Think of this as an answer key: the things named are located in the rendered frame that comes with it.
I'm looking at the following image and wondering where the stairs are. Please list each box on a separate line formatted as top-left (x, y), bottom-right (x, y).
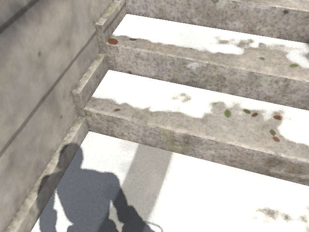
top-left (83, 0), bottom-right (309, 187)

